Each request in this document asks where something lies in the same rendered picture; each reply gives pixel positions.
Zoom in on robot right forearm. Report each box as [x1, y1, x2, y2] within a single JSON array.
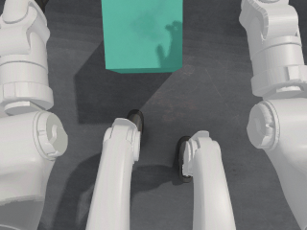
[[239, 0, 307, 101]]

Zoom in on carton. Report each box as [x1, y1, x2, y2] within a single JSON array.
[[101, 0, 183, 74]]

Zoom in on right robot upper arm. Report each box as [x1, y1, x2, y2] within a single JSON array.
[[247, 97, 307, 230]]

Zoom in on robot left forearm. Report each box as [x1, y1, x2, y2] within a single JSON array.
[[0, 0, 54, 118]]

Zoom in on robot left foot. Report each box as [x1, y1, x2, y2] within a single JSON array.
[[127, 109, 144, 152]]

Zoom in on left robot hand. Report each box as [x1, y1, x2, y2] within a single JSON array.
[[35, 0, 49, 13]]

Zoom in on left robot upper arm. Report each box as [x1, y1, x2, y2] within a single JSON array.
[[0, 110, 68, 230]]

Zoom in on left robot thigh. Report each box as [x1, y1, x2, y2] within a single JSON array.
[[85, 125, 141, 230]]

